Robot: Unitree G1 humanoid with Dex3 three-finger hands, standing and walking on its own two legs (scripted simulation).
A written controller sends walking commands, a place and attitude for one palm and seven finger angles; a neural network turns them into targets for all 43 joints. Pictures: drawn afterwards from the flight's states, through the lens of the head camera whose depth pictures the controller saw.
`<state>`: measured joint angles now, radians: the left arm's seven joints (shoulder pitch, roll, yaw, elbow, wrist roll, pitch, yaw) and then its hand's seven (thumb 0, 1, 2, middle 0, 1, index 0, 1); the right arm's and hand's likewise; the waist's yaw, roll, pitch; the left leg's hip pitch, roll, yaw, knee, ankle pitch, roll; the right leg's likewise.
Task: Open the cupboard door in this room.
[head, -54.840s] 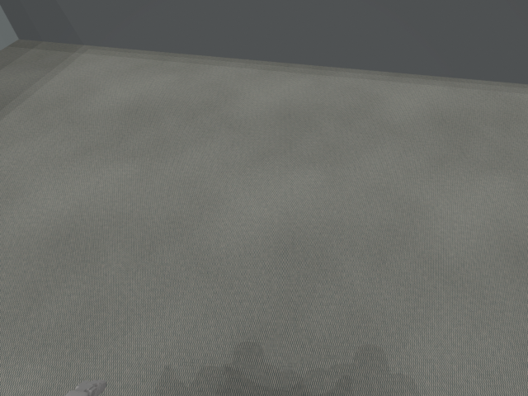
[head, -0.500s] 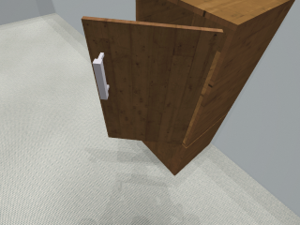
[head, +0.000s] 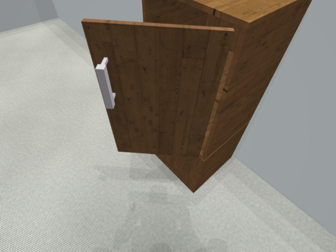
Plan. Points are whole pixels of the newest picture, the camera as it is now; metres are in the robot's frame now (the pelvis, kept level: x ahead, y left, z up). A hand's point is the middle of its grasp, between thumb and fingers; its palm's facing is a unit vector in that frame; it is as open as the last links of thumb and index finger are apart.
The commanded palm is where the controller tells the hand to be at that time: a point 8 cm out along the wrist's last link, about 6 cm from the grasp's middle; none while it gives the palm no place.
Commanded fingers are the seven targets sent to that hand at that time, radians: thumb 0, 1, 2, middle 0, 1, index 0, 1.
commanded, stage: come to a stop and stand still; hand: left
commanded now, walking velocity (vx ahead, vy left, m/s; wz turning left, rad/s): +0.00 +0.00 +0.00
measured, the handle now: (107, 83) +0.55 +0.22 +0.08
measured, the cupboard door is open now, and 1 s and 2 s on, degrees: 44 44 44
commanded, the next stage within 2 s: look again from close up in 0.80 s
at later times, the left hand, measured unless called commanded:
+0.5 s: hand out of the picture +0.03 +0.20 -0.17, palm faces -0.01 -0.98 -0.21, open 7.4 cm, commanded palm none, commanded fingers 0.00 0.90 0.90 -0.20 -0.30 -0.20 -0.30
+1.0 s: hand out of the picture +0.05 +0.20 -0.18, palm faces -0.04 -0.98 -0.20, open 7.4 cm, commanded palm none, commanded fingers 0.00 0.90 0.90 -0.20 -0.30 -0.20 -0.30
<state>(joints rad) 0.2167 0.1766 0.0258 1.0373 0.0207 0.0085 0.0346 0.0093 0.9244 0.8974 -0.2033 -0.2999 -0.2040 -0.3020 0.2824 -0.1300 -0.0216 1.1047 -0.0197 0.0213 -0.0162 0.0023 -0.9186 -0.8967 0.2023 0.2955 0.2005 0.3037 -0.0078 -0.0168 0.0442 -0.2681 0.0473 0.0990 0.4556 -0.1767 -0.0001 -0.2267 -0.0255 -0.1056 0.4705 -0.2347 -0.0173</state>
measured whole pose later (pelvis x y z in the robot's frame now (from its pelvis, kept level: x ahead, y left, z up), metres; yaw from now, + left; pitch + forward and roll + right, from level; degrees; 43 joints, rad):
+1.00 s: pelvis +0.04 +0.03 +0.00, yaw -2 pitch -1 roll +0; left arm 0.27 0.17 -0.01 1.09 0.02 -0.02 0.04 0.01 0.91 0.90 -0.20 -0.30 -0.20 -0.30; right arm 0.22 -0.17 0.01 1.11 -0.01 -0.02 -0.02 0.00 -0.92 -0.90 0.20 0.30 0.20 0.30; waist 0.00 -0.02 0.04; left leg -0.20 0.01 0.14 0.44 -0.24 0.04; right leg -0.17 -0.06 -0.05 0.45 -0.27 0.03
